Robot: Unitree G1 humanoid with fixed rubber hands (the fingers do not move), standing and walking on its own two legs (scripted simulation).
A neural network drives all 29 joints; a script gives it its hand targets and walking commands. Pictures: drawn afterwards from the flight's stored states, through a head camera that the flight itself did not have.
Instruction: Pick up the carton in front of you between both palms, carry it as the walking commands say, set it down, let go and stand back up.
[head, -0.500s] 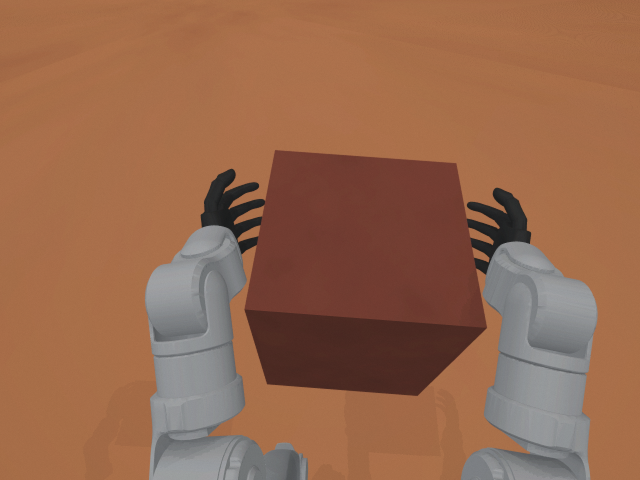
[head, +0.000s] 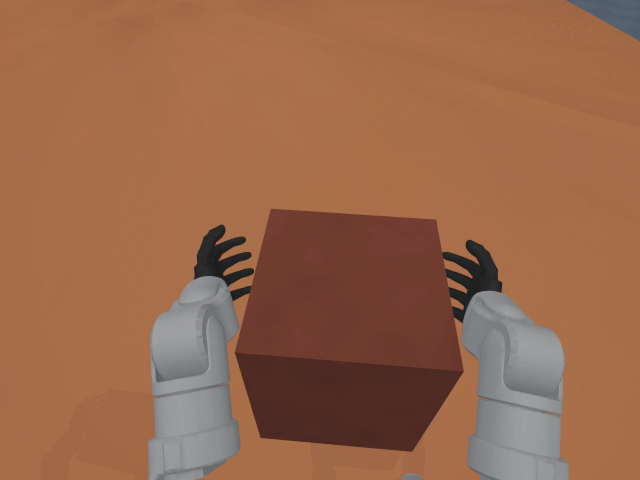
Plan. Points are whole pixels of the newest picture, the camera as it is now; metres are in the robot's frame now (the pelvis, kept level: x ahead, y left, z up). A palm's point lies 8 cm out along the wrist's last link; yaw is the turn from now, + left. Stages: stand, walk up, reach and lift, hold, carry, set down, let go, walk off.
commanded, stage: carry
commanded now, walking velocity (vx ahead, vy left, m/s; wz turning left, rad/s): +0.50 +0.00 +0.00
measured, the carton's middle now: (343, 334) +0.32 +0.00 +0.01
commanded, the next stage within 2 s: hold in 1.92 s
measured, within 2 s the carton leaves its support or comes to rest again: neither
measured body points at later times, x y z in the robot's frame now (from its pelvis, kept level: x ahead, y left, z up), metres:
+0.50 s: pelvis +0.32 -0.02 +0.00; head +0.30 -0.04 +0.45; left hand +0.55 +0.14 +0.10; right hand +0.57 -0.17 +0.08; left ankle +0.45 +0.11 -0.71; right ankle +0.25 -0.12 -0.75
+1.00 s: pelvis +0.47 +0.01 -0.02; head +0.42 +0.01 +0.43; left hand +0.71 +0.16 +0.08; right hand +0.70 -0.15 +0.08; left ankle +0.51 +0.09 -0.75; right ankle +0.40 -0.11 -0.75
